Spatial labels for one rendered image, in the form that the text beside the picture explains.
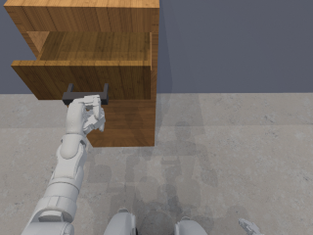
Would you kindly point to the handle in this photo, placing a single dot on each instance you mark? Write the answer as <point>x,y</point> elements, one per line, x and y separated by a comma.
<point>69,96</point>

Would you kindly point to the left robot shin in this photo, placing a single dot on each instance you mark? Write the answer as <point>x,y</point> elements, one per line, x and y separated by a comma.
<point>123,210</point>

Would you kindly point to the left robot hand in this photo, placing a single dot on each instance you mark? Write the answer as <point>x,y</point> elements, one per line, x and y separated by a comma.
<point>77,115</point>

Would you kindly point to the robot left upper arm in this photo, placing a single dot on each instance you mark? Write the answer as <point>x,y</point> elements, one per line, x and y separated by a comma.
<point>49,228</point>

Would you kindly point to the drawer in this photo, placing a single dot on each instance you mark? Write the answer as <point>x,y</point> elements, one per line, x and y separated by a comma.
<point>88,60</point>

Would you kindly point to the left robot forearm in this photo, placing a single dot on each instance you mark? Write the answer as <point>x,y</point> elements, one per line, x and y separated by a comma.
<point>59,201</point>

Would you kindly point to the robot shin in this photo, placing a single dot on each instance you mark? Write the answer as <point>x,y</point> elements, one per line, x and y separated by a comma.
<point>185,218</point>
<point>123,210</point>

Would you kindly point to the cabinet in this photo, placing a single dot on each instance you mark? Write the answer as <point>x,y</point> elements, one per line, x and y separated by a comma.
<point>129,122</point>

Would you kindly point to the right robot shin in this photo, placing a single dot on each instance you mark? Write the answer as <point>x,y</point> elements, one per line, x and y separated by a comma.
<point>185,218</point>

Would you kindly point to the right robot hand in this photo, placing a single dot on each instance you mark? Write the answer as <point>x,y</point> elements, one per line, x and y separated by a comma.
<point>249,227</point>

